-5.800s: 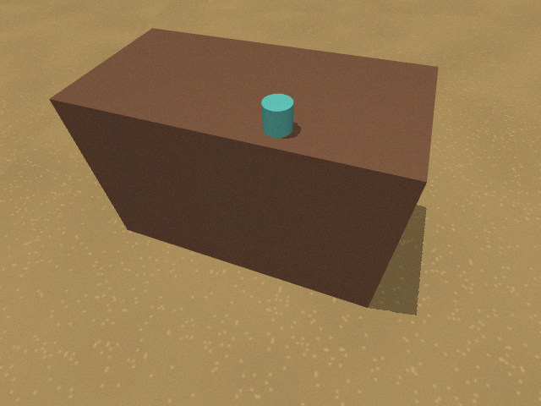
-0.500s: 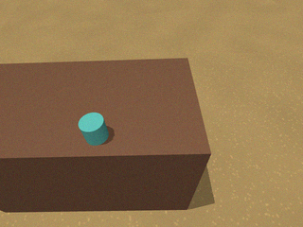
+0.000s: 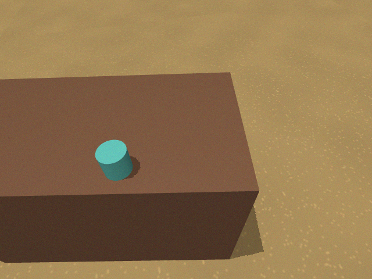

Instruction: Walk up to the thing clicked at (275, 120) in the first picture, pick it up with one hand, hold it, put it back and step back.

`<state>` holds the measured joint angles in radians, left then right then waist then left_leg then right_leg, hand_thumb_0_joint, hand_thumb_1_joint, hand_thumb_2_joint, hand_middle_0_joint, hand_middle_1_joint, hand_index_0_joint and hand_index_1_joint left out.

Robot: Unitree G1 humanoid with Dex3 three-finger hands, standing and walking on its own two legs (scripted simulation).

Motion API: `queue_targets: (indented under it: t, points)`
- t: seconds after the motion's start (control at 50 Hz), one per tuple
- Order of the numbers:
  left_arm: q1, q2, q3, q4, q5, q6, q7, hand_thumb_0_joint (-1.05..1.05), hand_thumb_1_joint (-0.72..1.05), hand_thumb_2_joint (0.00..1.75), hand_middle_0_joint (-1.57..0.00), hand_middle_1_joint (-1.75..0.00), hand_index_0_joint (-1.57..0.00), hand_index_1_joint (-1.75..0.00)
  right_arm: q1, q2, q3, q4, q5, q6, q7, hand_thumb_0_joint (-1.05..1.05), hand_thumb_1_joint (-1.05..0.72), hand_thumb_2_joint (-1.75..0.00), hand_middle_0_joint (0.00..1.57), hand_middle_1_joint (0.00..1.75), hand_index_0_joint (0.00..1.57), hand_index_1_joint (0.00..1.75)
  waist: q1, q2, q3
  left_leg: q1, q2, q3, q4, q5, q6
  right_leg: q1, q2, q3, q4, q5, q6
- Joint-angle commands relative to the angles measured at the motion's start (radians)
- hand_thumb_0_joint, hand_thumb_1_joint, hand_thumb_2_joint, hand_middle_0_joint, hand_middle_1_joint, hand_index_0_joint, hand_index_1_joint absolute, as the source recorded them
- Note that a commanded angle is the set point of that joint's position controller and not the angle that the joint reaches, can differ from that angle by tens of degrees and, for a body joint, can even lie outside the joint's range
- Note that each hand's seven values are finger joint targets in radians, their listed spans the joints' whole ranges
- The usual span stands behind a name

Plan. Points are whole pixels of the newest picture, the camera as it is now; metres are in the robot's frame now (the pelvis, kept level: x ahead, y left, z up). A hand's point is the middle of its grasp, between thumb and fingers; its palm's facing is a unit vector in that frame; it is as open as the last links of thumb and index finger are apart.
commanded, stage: stand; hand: left
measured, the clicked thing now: (115, 160) +0.44 +0.23 -0.04
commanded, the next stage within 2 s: rise first in 0.58 s
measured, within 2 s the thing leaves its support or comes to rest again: neither
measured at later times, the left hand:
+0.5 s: hand out of the picture +0.06 +0.26 -0.16, palm faces -0.02 -0.94 -0.34, open 7.4 cm
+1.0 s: hand (90, 270) +0.18 +0.25 -0.11, palm faces +0.22 -0.92 -0.32, open 12.9 cm
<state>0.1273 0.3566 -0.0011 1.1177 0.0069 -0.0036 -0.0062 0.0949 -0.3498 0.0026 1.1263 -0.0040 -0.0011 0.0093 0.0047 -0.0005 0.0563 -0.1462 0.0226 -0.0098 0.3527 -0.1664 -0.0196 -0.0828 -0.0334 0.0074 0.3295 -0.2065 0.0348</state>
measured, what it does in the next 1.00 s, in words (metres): stands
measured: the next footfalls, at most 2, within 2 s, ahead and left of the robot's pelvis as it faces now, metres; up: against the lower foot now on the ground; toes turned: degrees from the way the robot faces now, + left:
none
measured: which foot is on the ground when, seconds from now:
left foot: down 0.00-1.00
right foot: down 0.00-1.00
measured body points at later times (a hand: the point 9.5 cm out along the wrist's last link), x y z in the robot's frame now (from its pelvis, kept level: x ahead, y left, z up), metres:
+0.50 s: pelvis +0.00 +0.00 +0.00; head +0.01 +0.01 +0.45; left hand +0.06 +0.31 -0.13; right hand +0.08 -0.30 -0.13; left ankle +0.02 +0.13 -0.75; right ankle -0.02 -0.14 -0.75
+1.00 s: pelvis +0.00 +0.00 -0.01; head +0.02 +0.00 +0.44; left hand +0.17 +0.30 -0.09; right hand +0.16 -0.28 -0.11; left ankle +0.02 +0.13 -0.75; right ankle -0.02 -0.14 -0.75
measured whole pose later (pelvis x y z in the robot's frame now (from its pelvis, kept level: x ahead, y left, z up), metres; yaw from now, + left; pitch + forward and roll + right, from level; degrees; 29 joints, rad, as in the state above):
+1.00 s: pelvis +0.00 +0.00 -0.01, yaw -1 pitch +2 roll +0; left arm 0.09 0.30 0.15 0.76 -0.05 -0.08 0.06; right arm 0.08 -0.27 -0.10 0.85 0.05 -0.08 -0.06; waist 0.02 0.00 0.01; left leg -0.28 0.03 0.00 0.45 -0.20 -0.02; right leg -0.23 -0.03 0.02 0.44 -0.24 0.03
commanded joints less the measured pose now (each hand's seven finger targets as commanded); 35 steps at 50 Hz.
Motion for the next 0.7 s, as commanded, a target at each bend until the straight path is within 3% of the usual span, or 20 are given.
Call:
queue_targets:
  t: [0.0,0.24,0.36,0.44,0.56,0.64,0.66,0.68]
  points:
    - [-0.027,0.216,0.043,-0.060,0.003,-0.025,0.015,0.00,0.90,0.90,-0.20,-0.30,-0.20,-0.30,-0.040,-0.218,-0.046,-0.059,-0.002,-0.025,-0.012,0.00,-0.90,-0.90,0.20,0.30,0.20,0.30,-0.005,0.003,-0.081,0.059,0.106,-0.075,-0.046,0.175,0.033,-0.031,-0.096,0.060,-0.053,0.155,-0.044]
    - [-0.028,0.214,0.046,-0.060,0.005,-0.019,0.013,0.00,0.90,0.90,-0.20,-0.30,-0.20,-0.30,-0.034,-0.220,-0.047,-0.060,-0.003,-0.024,-0.012,0.00,-0.90,-0.90,0.20,0.30,0.20,0.30,-0.004,0.012,-0.050,0.023,0.100,-0.082,-0.071,0.060,0.034,-0.040,-0.092,0.058,-0.060,0.060,-0.048]
    - [-0.023,0.210,0.045,-0.063,0.005,-0.024,0.013,0.00,0.90,0.90,-0.20,-0.30,-0.20,-0.30,-0.028,-0.221,-0.047,-0.063,-0.004,-0.027,-0.013,0.00,-0.90,-0.90,0.20,0.30,0.20,0.30,-0.003,0.004,-0.087,0.052,0.106,-0.079,-0.045,0.157,0.039,-0.020,-0.100,0.059,-0.053,0.137,-0.045]
    - [-0.023,0.211,0.045,-0.063,0.003,-0.021,0.013,0.00,0.90,0.90,-0.20,-0.30,-0.20,-0.30,-0.031,-0.222,-0.047,-0.063,-0.003,-0.028,-0.014,0.00,-0.90,-0.90,0.20,0.30,0.20,0.30,-0.002,0.012,-0.085,0.051,0.108,-0.081,-0.047,0.164,0.037,-0.017,-0.099,0.057,-0.048,0.131,-0.046]
    - [-0.020,0.214,0.047,-0.063,0.006,-0.019,0.014,0.00,0.90,0.90,-0.20,-0.30,-0.20,-0.30,-0.022,-0.220,-0.046,-0.062,-0.004,-0.026,-0.013,0.00,-0.90,-0.90,0.20,0.30,0.20,0.30,-0.005,0.007,-0.057,0.029,0.100,-0.081,-0.064,0.099,0.034,-0.032,-0.094,0.056,-0.055,0.090,-0.046]
    - [-0.015,0.210,0.046,-0.062,0.004,-0.019,0.013,0.00,0.90,0.90,-0.20,-0.30,-0.20,-0.30,-0.032,-0.223,-0.048,-0.063,-0.003,-0.027,-0.013,0.00,-0.90,-0.90,0.20,0.30,0.20,0.30,0.000,0.007,-0.066,0.047,0.105,-0.084,-0.057,0.130,0.038,-0.033,-0.094,0.054,-0.052,0.094,-0.047]
    - [-0.011,0.210,0.045,-0.063,0.007,-0.020,0.013,0.00,0.82,0.82,-0.12,-0.22,-0.12,-0.22,-0.023,-0.222,-0.048,-0.063,-0.004,-0.027,-0.013,0.00,-0.82,-0.82,0.12,0.22,0.12,0.22,-0.003,0.003,-0.066,0.042,0.101,-0.080,-0.055,0.119,0.037,-0.038,-0.095,0.056,-0.060,0.098,-0.044]
    - [-0.362,0.014,0.007,-0.414,-0.075,-0.102,0.018,0.00,0.74,0.74,-0.04,-0.14,-0.04,-0.14,-0.374,-0.034,-0.011,-0.414,0.096,-0.144,-0.027,0.00,-0.74,-0.74,0.05,0.14,0.05,0.14,-0.041,0.029,-0.110,-0.056,-0.022,0.047,0.040,0.033,0.014,-0.180,0.027,-0.039,0.038,0.061,-0.033]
